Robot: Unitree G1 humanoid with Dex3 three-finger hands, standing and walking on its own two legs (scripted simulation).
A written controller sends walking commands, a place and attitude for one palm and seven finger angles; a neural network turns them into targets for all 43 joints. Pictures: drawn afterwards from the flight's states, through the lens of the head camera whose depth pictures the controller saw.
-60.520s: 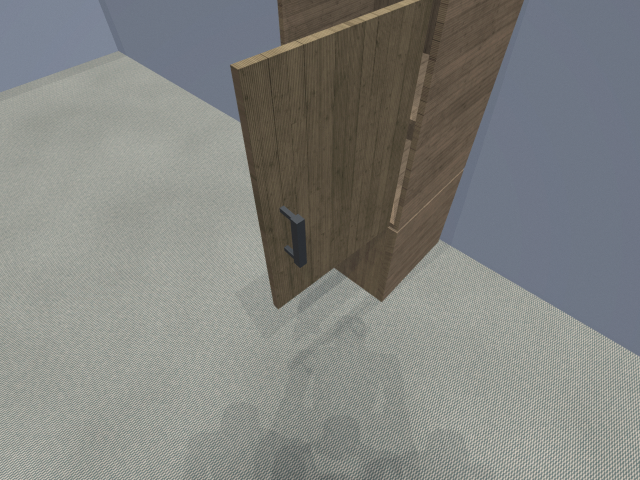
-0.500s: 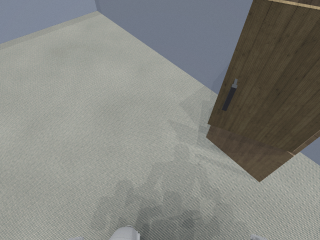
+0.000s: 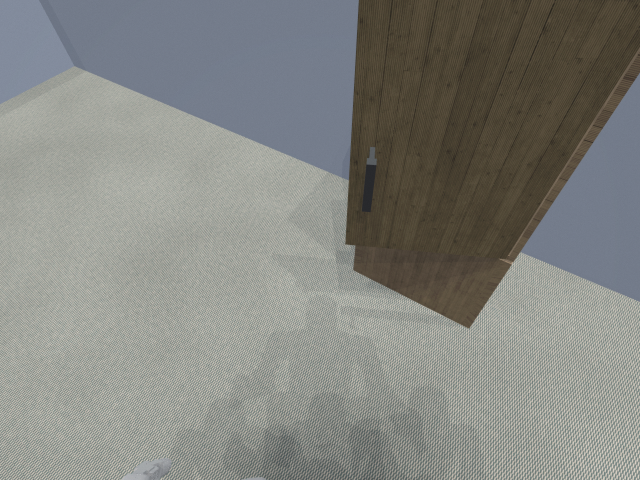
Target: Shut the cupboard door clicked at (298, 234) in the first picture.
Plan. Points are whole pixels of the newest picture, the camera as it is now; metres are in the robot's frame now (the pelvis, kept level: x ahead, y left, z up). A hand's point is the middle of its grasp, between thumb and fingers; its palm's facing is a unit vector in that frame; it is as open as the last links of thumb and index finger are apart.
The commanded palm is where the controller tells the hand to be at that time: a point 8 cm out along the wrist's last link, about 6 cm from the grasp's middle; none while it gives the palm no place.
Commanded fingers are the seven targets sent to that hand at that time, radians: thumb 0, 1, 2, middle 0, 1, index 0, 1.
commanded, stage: take the last steps up to it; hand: left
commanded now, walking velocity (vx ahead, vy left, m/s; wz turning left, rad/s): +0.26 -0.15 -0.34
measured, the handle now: (369, 180) +0.67 -0.07 -0.08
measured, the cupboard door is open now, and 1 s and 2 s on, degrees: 25 25 25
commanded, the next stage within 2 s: come to a stop and stand still in 0.70 s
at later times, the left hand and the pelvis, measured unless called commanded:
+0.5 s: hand (216, 450) +0.18 +0.17 -0.16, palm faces -0.18 -0.97 -0.14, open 7.4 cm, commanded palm none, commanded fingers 0.00 0.90 0.90 -0.20 -0.30 -0.20 -0.30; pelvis +0.08 -0.01 +0.02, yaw -10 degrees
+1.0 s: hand (312, 376) +0.30 +0.03 -0.17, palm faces -0.17 -0.97 -0.17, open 7.3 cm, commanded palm none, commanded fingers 0.00 0.90 0.90 -0.20 -0.30 -0.20 -0.30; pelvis +0.21 -0.13 +0.00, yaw -12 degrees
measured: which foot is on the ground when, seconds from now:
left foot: up 0.00-0.22, down 0.24-0.68, up 0.70-0.98, down 1.00-1.00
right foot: down 0.00-0.24, up 0.26-0.66, down 0.68-1.00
